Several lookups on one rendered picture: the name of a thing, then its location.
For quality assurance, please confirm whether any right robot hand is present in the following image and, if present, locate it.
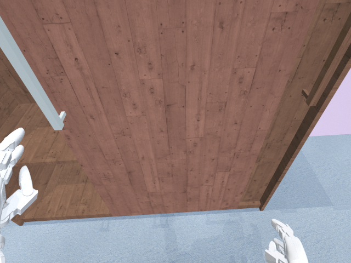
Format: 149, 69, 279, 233
265, 219, 308, 263

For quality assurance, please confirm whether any wardrobe door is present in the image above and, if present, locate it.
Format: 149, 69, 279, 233
240, 0, 351, 202
0, 0, 319, 216

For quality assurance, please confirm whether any handle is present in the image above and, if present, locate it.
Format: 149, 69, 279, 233
0, 16, 66, 130
305, 12, 351, 106

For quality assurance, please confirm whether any left robot hand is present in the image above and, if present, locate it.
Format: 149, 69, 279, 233
0, 128, 38, 232

